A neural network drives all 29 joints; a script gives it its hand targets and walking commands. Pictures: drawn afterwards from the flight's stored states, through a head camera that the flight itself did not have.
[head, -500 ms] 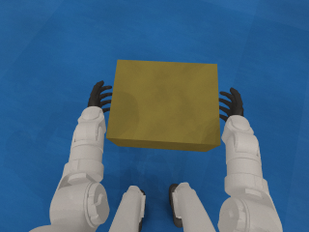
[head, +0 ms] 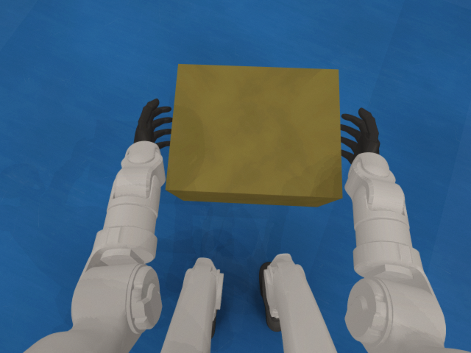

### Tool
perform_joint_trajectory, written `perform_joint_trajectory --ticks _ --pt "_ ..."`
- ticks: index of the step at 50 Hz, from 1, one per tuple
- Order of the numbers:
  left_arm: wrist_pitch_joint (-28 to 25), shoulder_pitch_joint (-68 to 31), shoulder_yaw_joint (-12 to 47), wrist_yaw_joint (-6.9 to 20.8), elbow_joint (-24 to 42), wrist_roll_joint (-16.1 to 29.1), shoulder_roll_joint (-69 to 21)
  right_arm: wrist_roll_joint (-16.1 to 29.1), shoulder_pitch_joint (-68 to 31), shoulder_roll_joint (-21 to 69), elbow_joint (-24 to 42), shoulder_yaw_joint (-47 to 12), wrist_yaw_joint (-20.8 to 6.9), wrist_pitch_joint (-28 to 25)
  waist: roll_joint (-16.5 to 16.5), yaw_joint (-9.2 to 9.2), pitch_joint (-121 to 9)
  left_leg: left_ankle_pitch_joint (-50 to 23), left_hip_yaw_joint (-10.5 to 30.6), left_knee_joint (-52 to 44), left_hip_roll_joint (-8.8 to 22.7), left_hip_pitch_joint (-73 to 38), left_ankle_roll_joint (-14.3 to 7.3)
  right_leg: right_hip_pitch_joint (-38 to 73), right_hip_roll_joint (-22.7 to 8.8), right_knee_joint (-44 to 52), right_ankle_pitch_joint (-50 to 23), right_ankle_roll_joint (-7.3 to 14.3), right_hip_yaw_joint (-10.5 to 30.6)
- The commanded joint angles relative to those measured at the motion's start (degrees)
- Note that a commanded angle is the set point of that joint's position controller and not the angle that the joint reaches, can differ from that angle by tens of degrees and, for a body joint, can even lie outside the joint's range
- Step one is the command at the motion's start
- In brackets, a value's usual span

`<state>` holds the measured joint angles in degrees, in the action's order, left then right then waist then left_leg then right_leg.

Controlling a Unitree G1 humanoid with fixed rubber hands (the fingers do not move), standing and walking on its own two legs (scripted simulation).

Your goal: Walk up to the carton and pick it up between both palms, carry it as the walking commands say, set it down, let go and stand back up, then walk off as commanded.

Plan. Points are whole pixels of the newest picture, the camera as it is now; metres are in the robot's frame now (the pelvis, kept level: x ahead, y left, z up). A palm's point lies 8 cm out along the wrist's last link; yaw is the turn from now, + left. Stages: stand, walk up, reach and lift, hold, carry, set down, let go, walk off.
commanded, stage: set down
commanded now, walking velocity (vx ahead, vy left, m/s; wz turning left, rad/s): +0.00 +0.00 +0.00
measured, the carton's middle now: (253, 141) +0.49 -0.02 -0.15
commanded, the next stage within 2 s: none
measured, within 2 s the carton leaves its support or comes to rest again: neither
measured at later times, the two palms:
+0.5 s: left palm (160, 146) +0.48 +0.16 -0.16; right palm (341, 159) +0.45 -0.20 -0.16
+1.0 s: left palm (167, 150) +0.51 +0.17 -0.27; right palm (318, 160) +0.48 -0.19 -0.27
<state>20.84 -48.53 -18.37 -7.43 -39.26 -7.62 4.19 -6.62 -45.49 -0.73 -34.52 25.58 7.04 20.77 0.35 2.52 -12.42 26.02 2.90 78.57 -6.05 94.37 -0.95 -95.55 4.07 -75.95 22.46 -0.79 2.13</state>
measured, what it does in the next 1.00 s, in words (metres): lowers itself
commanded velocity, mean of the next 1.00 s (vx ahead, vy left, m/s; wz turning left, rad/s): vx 0.00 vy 0.00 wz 0.00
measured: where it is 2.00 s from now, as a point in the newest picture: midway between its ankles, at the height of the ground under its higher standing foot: (240, 312)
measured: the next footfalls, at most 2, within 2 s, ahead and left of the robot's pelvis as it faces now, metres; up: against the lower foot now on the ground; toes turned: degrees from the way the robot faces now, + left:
none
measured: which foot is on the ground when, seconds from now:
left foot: down 0.00-1.00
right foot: down 0.00-1.00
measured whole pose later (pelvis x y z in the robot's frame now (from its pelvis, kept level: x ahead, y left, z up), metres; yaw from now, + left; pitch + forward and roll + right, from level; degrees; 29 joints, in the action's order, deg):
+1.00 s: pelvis -0.06 -0.01 -0.14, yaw +1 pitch +29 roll +0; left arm 22.0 -83.2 -13.3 -8.9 -39.3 0.6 19.2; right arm 3.2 -77.4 -12.1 -31.2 21.1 13.5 21.6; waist -0.2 1.3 31.6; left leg 30.5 1.1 109.1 -7.6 107.4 0.7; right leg -109.0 5.4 -106.7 26.5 -1.5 1.3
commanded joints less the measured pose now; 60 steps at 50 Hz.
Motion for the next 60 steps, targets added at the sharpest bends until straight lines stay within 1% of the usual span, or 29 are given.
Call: perform_joint_trajectory --ticks 1,2,8,10,13,15,17,18,20,22,23,24,26,32,37,38,39,40,42,44,46,48,49,50,51,53,55,57,60 --pt "-3.5 -39.6 30.8 22.7 7.9 10.7 -54.5 10.8 -40.4 49.3 3.7 -32.7 -24.3 -2.0 4.6 1.16 -66.2 -24.8 0.2 -6.3 -1.0 -36.9 1.3 29.7 3.5 1.5 -17.8 0.5 -3.4" --pt "-3.6 -38.7 30.5 22.3 7.4 10.6 -54.4 11.2 -40.4 48.5 3.6 -32.9 -24.3 -2.2 4.9 0.51 -65.5 -26.0 0.2 -5.7 -1.0 -37.1 1.5 28.3 3.5 1.2 -18.2 0.5 -3.4" --pt "-4.1 -40.5 31.1 20.9 7.0 12.2 -53.4 12.4 -42.9 46.7 4.3 -33.6 -22.9 -3.0 3.8 1.49 -67.5 -26.3 0.2 -1.7 -1.4 -34.2 1.6 25.1 3.6 -2.4 -18.5 0.4 -3.5" --pt "-4.2 -40.9 30.9 20.3 6.7 11.9 -52.7 12.9 -43.6 46.7 3.9 -33.8 -22.6 -3.0 3.8 0.68 -68.0 -25.9 -0.1 -0.7 -1.5 -33.5 1.5 23.5 3.6 -3.9 -18.1 0.2 -3.8" --pt "-4.2 -43.2 30.6 19.9 6.2 12.5 -52.0 13.3 -45.2 46.0 3.6 -33.6 -22.1 -3.1 3.5 0.70 -67.5 -24.7 -0.2 0.6 -1.7 -32.4 1.5 21.1 3.5 -5.2 -16.7 0.1 -4.1" --pt "-4.3 -44.0 30.5 19.8 5.7 12.9 -51.8 13.5 -46.3 45.4 3.8 -33.9 -21.5 -3.3 3.3 0.65 -68.9 -24.1 -0.8 2.1 -2.0 -30.1 1.5 22.0 3.5 -6.4 -17.2 0.1 -3.9" --pt "-4.6 -46.1 30.6 19.7 6.2 13.4 -50.6 13.6 -47.3 45.1 3.8 -33.2 -20.9 -3.3 2.7 1.62 -69.1 -23.4 -0.7 3.2 -2.0 -28.7 1.3 21.1 3.5 -7.7 -17.2 -0.1 -4.3" --pt "-4.5 -46.3 30.2 19.7 5.3 13.2 -50.9 13.9 -49.0 44.6 4.6 -33.5 -20.6 -3.4 3.4 1.27 -69.3 -22.1 -1.3 3.9 -2.2 -27.6 1.3 21.4 3.4 -8.0 -16.7 0.0 -4.0" --pt "-4.5 -47.6 29.7 19.7 4.7 13.4 -49.9 13.8 -48.9 44.8 2.9 -33.1 -20.0 -3.1 2.9 0.91 -68.3 -20.4 -2.0 4.8 -2.4 -24.3 1.2 21.3 3.3 -9.0 -16.6 -0.1 -4.0" --pt "-4.7 -48.6 29.4 19.7 5.0 13.7 -49.4 14.2 -51.6 44.6 4.4 -33.9 -19.6 -3.3 2.0 0.65 -69.7 -20.4 -2.1 6.1 -2.5 -23.6 1.1 21.3 3.4 -10.2 -16.6 -0.2 -4.3" --pt "-4.7 -49.8 29.5 19.7 4.7 13.9 -49.1 14.4 -52.1 44.7 4.2 -33.7 -19.4 -3.3 2.1 1.06 -70.0 -19.5 -2.2 6.5 -2.4 -22.8 1.0 21.4 3.3 -10.7 -16.2 -0.3 -4.3" --pt "-4.5 -50.4 29.2 19.6 3.9 13.9 -48.8 14.4 -52.5 44.7 3.8 -33.6 -19.1 -3.2 2.4 0.61 -69.8 -18.6 -2.6 6.9 -2.5 -22.1 0.9 21.3 3.2 -11.0 -15.7 -0.2 -4.2" --pt "-4.6 -52.1 29.5 19.8 4.5 14.5 -48.7 14.4 -54.2 44.3 4.4 -33.2 -18.6 -3.1 2.1 1.61 -70.1 -18.1 -2.5 8.1 -2.5 -20.6 0.9 20.8 3.2 -12.2 -15.8 -0.4 -4.6" --pt "-4.2 -57.2 28.3 20.1 3.6 14.9 -45.9 15.4 -59.6 43.8 4.7 -33.2 -17.5 -2.4 1.6 0.64 -70.7 -13.8 -3.7 11.0 -2.5 -15.4 0.3 20.8 2.9 -14.9 -13.3 -0.5 -4.7" --pt "-3.8 -60.1 27.2 20.9 2.7 14.7 -45.0 15.1 -62.9 43.7 4.8 -32.4 -16.8 -2.0 1.2 1.02 -71.3 -11.3 -4.6 13.5 -2.4 -11.9 -0.1 20.9 2.8 -16.9 -11.7 -0.5 -4.9" --pt "-3.8 -60.6 27.0 20.8 3.1 14.5 -44.2 15.6 -64.1 44.2 5.4 -32.7 -16.8 -1.9 1.4 -0.29 -72.9 -11.6 -5.1 14.2 -2.3 -12.4 -0.1 20.9 2.7 -17.4 -11.6 -0.5 -4.9" --pt "-3.6 -61.4 26.8 20.9 3.0 14.8 -44.1 15.5 -65.2 43.7 6.0 -33.0 -16.8 -1.9 0.7 0.06 -73.7 -11.0 -5.0 14.6 -2.4 -12.1 -0.2 21.0 2.6 -17.9 -10.8 -0.5 -5.1" --pt "-3.6 -63.6 27.5 21.0 4.6 15.4 -43.9 16.0 -67.6 42.6 7.6 -33.3 -16.7 -2.1 1.6 -0.16 -76.5 -11.3 -5.2 15.5 -2.3 -12.6 -0.1 21.5 2.6 -18.9 -11.2 -0.2 -4.9" --pt "-3.2 -64.4 27.6 20.6 5.2 15.6 -42.9 17.0 -70.3 42.4 8.6 -35.2 -16.6 -1.8 0.0 -1.32 -80.4 -10.3 -5.1 16.3 -2.2 -14.1 -0.4 22.8 2.6 -19.9 -9.7 -0.3 -5.2" --pt "-2.6 -67.0 28.9 20.4 7.2 16.3 -42.4 17.8 -72.2 41.4 9.8 -36.1 -16.4 -1.5 0.3 -1.60 -85.7 -10.2 -5.3 17.1 -2.0 -16.8 -0.2 24.2 2.5 -21.0 -9.5 -0.1 -5.3" --pt "-2.1 -69.9 30.7 19.9 11.0 17.7 -41.4 18.9 -75.3 40.1 12.5 -37.7 -16.0 -1.2 0.0 -1.64 -95.3 -11.2 -5.3 18.7 -1.8 -21.4 0.1 27.8 2.5 -23.0 -10.5 0.0 -5.8" --pt "-1.3 -72.6 33.1 19.5 13.4 18.8 -40.4 19.4 -75.5 38.4 14.5 -37.9 -15.1 -0.8 0.5 0.38 -104.6 -12.8 -5.0 20.4 -1.7 -26.8 0.6 32.2 2.5 -24.9 -12.7 0.4 -6.0" --pt "-0.9 -72.9 33.6 19.4 13.5 18.8 -39.8 19.8 -75.3 37.9 14.0 -38.1 -14.9 -0.6 1.2 0.45 -106.7 -12.8 -5.0 21.3 -1.3 -28.1 1.0 33.6 2.2 -25.5 -13.2 0.8 -5.6" --pt "-0.1 -71.2 35.2 18.9 14.8 20.0 -39.7 22.0 -76.8 36.2 17.9 -41.6 -14.5 -0.4 1.7 -0.52 -105.8 -19.5 -5.5 21.9 -1.1 -30.3 1.4 36.5 2.5 -26.8 -20.1 1.1 -5.9" --pt "0.0 -72.9 36.4 18.4 16.9 21.1 -39.1 22.7 -78.7 35.0 20.0 -42.3 -14.2 -0.3 1.9 0.26 -105.5 -21.8 -5.3 22.6 -1.2 -31.7 1.3 37.2 2.6 -27.4 -21.9 1.2 -6.1" --pt "0.0 -78.4 37.6 17.6 20.7 22.7 -38.1 22.4 -81.1 34.3 20.3 -41.2 -13.8 0.3 1.2 1.27 -104.4 -19.7 -4.9 23.1 -0.8 -31.4 1.0 33.9 2.6 -27.9 -18.6 1.5 -5.8" --pt "-0.1 -80.3 38.1 17.2 21.3 23.8 -37.6 23.3 -83.5 34.3 21.7 -42.2 -13.5 0.1 1.0 0.38 -102.7 -18.6 -5.4 23.5 -0.9 -30.1 0.8 33.5 2.2 -28.3 -17.6 1.4 -5.4" --pt "-0.4 -81.3 37.6 16.8 20.2 23.8 -36.8 23.9 -84.2 33.7 20.1 -40.9 -13.1 -0.1 2.2 0.79 -100.7 -17.4 -5.1 24.3 -0.8 -29.2 0.5 31.0 1.9 -29.0 -16.2 1.4 -5.3" --pt "-1.2 -80.5 35.8 16.6 13.8 23.0 -36.3 23.3 -84.2 32.2 14.4 -38.7 -12.9 -1.0 2.5 0.73 -93.4 -14.1 -5.0 25.1 -0.3 -25.5 0.5 26.4 1.5 -29.6 -12.8 1.4 -5.3"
